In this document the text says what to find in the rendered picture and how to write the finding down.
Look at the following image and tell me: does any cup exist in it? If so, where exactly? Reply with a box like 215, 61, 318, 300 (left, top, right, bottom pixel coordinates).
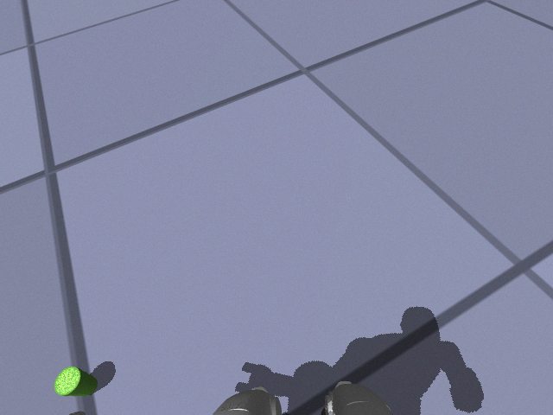
54, 367, 98, 397

